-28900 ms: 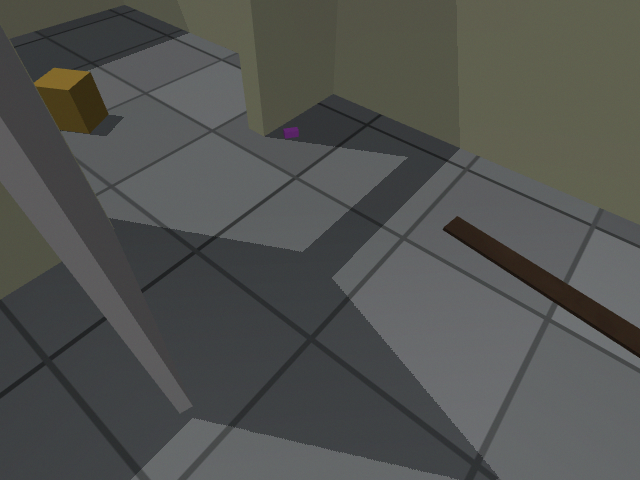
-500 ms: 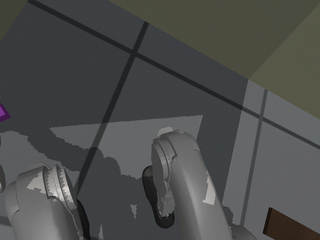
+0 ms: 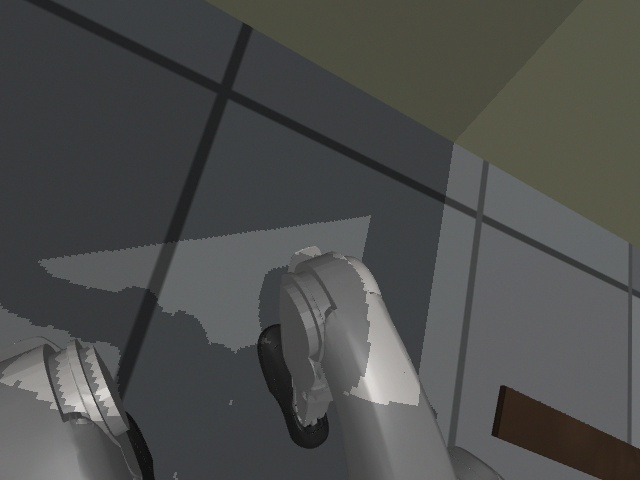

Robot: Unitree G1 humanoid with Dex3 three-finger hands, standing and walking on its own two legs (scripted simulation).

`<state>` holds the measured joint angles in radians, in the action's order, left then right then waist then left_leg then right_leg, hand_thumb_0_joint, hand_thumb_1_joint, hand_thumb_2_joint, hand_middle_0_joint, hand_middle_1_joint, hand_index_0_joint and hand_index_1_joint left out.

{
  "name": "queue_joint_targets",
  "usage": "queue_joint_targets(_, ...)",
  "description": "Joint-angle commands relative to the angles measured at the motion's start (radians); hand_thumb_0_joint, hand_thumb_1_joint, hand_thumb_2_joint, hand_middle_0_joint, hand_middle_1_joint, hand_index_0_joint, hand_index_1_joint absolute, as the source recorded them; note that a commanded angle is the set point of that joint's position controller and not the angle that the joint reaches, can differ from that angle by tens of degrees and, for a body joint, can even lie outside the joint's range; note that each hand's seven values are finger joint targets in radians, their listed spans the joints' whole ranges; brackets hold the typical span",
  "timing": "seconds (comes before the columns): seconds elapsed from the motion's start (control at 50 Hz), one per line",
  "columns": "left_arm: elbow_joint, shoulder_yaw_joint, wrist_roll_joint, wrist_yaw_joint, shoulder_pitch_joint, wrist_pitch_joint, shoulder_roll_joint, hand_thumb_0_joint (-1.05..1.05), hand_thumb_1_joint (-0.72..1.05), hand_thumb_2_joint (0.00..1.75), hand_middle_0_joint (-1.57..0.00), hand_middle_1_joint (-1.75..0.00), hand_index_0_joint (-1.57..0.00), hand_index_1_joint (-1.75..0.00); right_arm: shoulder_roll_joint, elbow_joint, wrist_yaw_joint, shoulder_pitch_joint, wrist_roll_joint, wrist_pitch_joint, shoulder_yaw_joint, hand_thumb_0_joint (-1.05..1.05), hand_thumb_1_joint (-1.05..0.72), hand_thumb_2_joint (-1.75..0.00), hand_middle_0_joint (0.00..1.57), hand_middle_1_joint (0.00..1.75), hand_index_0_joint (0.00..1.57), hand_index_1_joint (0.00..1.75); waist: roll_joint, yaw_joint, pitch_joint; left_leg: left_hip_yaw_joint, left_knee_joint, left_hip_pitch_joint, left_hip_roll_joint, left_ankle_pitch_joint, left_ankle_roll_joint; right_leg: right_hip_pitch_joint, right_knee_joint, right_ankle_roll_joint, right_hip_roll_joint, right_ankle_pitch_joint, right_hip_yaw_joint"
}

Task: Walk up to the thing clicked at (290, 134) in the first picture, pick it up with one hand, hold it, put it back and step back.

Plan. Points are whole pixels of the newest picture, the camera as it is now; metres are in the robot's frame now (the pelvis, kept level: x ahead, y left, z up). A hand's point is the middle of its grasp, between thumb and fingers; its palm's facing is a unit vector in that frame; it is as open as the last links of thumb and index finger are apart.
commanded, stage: rest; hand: left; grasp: from above
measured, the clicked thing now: out of the picture +0.44 +0.31 -0.27
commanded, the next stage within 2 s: open in 0.52 s
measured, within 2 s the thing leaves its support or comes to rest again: rests again in 0.04 s
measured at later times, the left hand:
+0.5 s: hand out of the picture +0.43 +0.29 -0.24, palm faces -0.38 -0.24 -0.90, open 6.7 cm
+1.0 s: hand out of the picture +0.43 +0.29 -0.25, palm faces -0.39 -0.23 -0.89, open 8.8 cm
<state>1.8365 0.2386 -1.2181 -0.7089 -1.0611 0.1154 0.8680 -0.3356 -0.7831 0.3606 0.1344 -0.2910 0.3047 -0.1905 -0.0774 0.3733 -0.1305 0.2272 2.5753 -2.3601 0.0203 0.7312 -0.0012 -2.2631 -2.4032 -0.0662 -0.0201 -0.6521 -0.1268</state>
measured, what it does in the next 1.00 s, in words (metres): stands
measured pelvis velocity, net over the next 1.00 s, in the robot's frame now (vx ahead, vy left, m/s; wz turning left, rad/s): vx -0.01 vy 0.00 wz -0.03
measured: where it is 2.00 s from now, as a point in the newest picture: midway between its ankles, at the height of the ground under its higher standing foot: (225, 451)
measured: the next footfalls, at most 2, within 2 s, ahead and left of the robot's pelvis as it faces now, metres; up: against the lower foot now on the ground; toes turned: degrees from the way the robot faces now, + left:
none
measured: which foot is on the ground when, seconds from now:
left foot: down 0.00-1.00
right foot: down 0.00-1.00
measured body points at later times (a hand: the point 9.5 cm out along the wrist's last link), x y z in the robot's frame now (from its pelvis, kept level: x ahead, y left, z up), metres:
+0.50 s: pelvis -0.01 +0.00 +0.00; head +0.26 +0.11 +0.34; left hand +0.45 +0.30 -0.19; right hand +0.02 -0.25 -0.05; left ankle +0.06 +0.12 -0.26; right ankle +0.11 -0.13 -0.26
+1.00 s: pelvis -0.01 +0.00 +0.01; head +0.27 +0.12 +0.34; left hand +0.45 +0.30 -0.19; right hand +0.02 -0.25 -0.04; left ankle +0.06 +0.12 -0.26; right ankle +0.11 -0.13 -0.26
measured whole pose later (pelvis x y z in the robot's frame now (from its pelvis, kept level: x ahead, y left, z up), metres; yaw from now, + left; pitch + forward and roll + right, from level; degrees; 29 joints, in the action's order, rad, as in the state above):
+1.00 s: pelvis -0.01 +0.00 +0.01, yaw -2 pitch +25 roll -15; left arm 1.89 0.16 -1.15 -0.75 -1.10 0.10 0.94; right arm -0.38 -0.72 0.40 0.11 -0.27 0.39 -0.28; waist -0.13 0.41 -0.21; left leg 0.27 2.56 -2.32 0.03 0.72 0.00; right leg -2.21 -2.35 -0.08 -0.04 -0.62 -0.16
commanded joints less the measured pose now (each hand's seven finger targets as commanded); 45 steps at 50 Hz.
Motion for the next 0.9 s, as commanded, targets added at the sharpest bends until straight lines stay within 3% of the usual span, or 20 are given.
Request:
queue_joint_targets(0.0,-0.075,-0.004,0.005,-0.053,-0.264,-0.003,0.217,0.00,0.97,0.19,-1.32,-0.14,-1.33,-0.13,-0.317,-0.015,0.004,0.195,0.005,0.010,0.068,0.00,-0.89,-0.90,0.20,0.30,0.20,0.30,0.457,0.045,0.629,-0.097,-0.287,0.485,0.013,-0.223,0.002,0.347,0.187,0.082,-0.046,0.243,-0.141)
queue_joint_targets(0.06,-0.064,-0.019,0.007,-0.057,-0.278,-0.006,0.212,0.00,0.98,0.19,-1.31,-0.16,-1.33,-0.14,-0.317,-0.010,0.011,0.190,0.001,0.021,0.060,0.00,-0.89,-0.90,0.20,0.30,0.20,0.30,0.447,0.062,0.602,-0.100,-0.273,0.468,0.012,-0.208,-0.002,0.347,0.189,0.080,-0.047,0.234,-0.140)
queue_joint_targets(0.08,-0.062,-0.002,0.009,-0.065,-0.275,-0.006,0.230,0.00,0.97,0.20,-1.30,-0.18,-1.32,-0.16,-0.328,-0.015,0.010,0.191,0.003,0.023,0.058,0.00,-0.89,-0.90,0.20,0.30,0.20,0.30,0.451,0.052,0.614,-0.092,-0.287,0.470,0.014,-0.202,0.001,0.348,0.194,0.081,-0.048,0.226,-0.145)
queue_joint_targets(0.14,-0.054,-0.020,0.007,-0.068,-0.291,-0.006,0.217,0.00,0.97,0.18,-1.29,-0.18,-1.32,-0.15,-0.326,-0.003,0.019,0.189,-0.003,0.032,0.047,0.00,-0.89,-0.90,0.20,0.30,0.20,0.30,0.448,0.077,0.592,-0.084,-0.278,0.478,0.016,-0.214,0.001,0.351,0.190,0.077,-0.047,0.242,-0.150)
queue_joint_targets(0.22,-0.044,-0.028,0.020,-0.067,-0.276,-0.006,0.234,0.00,0.94,0.21,-1.28,-0.19,-1.30,-0.17,-0.341,-0.007,0.022,0.162,0.006,0.051,0.038,0.00,-0.89,-0.90,0.20,0.30,0.20,0.30,0.450,0.067,0.586,-0.083,-0.274,0.472,0.019,-0.201,0.002,0.358,0.195,0.077,-0.052,0.235,-0.148)
queue_joint_targets(0.34,-0.041,-0.038,0.028,-0.070,-0.280,-0.008,0.239,0.00,0.95,0.20,-1.29,-0.18,-1.31,-0.16,-0.344,-0.001,0.031,0.175,0.007,0.069,0.025,0.00,-0.89,-0.90,0.20,0.30,0.20,0.30,0.435,0.082,0.573,-0.080,-0.261,0.465,0.019,-0.206,-0.002,0.378,0.202,0.071,-0.052,0.242,-0.151)
queue_joint_targets(0.36,-0.040,-0.039,0.030,-0.073,-0.265,-0.011,0.243,0.00,0.95,0.20,-1.29,-0.18,-1.31,-0.16,-0.351,0.001,0.029,0.163,0.011,0.071,0.026,0.00,-0.89,-0.90,0.20,0.30,0.20,0.30,0.438,0.070,0.579,-0.075,-0.271,0.468,0.021,-0.199,0.001,0.373,0.203,0.074,-0.054,0.234,-0.152)
queue_joint_targets(0.44,-0.029,-0.039,0.033,-0.075,-0.271,-0.017,0.245,0.00,0.97,0.17,-1.31,-0.17,-1.33,-0.14,-0.356,0.009,0.035,0.168,0.014,0.073,0.024,0.00,-0.89,-0.90,0.20,0.30,0.20,0.30,0.443,0.080,0.560,-0.064,-0.282,0.458,0.023,-0.188,0.002,0.367,0.202,0.076,-0.053,0.224,-0.158)
queue_joint_targets(0.54,-0.021,-0.070,0.048,-0.069,-0.271,-0.019,0.218,0.00,0.92,0.18,-1.27,-0.16,-1.29,-0.15,-0.353,0.012,0.038,0.162,0.019,0.082,0.015,0.00,-0.90,-0.90,0.20,0.30,0.20,0.30,0.433,0.096,0.531,-0.058,-0.273,0.466,0.024,-0.198,0.003,0.366,0.197,0.072,-0.051,0.240,-0.158)
queue_joint_targets(0.6,-0.018,-0.072,0.049,-0.070,-0.278,-0.016,0.240,0.00,0.92,0.19,-1.28,-0.17,-1.29,-0.15,-0.369,0.019,0.035,0.168,0.020,0.084,0.014,0.00,-0.90,-0.90,0.20,0.30,0.20,0.30,0.426,0.099,0.522,-0.063,-0.282,0.447,0.023,-0.174,0.000,0.379,0.222,0.073,-0.057,0.218,-0.156)
queue_joint_targets(0.7,-0.027,-0.081,0.047,-0.070,-0.275,-0.016,0.236,0.00,0.52,0.18,-0.89,-0.26,-0.91,-0.23,-0.358,0.030,0.032,0.163,0.021,0.079,0.007,0.00,-0.89,-0.90,0.20,0.30,0.20,0.30,0.432,0.092,0.542,-0.051,-0.291,0.477,0.027,-0.185,0.005,0.383,0.213,0.074,-0.057,0.230,-0.162)
queue_joint_targets(0.76,-0.032,-0.094,0.059,-0.073,-0.283,-0.013,0.229,0.00,0.32,0.25,-0.79,-0.34,-0.81,-0.32,-0.370,0.034,0.033,0.160,0.022,0.086,0.003,0.00,-0.89,-0.90,0.20,0.30,0.20,0.30,0.425,0.108,0.523,-0.053,-0.286,0.469,0.026,-0.184,0.003,0.388,0.221,0.071,-0.053,0.236,-0.161)
queue_joint_targets(0.84,-0.032,-0.075,0.066,-0.082,-0.274,-0.016,0.261,0.00,0.19,0.37,-0.71,-0.41,-0.72,-0.40,-0.379,0.035,0.026,0.163,0.024,0.079,0.006,0.00,-0.89,-0.90,0.20,0.30,0.20,0.30,0.429,0.094,0.522,-0.056,-0.302,0.458,0.029,-0.160,0.005,0.405,0.239,0.074,-0.060,0.213,-0.156)
queue_joint_targets(0.86,-0.032,-0.086,0.062,-0.077,-0.280,-0.019,0.250,0.00,0.18,0.37,-0.70,-0.42,-0.71,-0.41,-0.366,0.043,0.029,0.155,0.026,0.082,0.001,0.00,-0.89,-0.90,0.20,0.30,0.20,0.30,0.419,0.099,0.497,-0.054,-0.295,0.450,0.028,-0.148,0.004,0.387,0.229,0.073,-0.052,0.204,-0.158)
queue_joint_targets(0.88,-0.041,-0.083,0.063,-0.078,-0.280,-0.018,0.249,0.00,0.15,0.40,-0.67,-0.44,-0.68,-0.44,-0.374,0.036,0.028,0.164,0.023,0.080,0.005,0.00,-0.89,-0.90,0.20,0.30,0.20,0.30,0.425,0.097,0.529,-0.049,-0.299,0.464,0.030,-0.167,0.005,0.397,0.232,0.074,-0.058,0.216,-0.161)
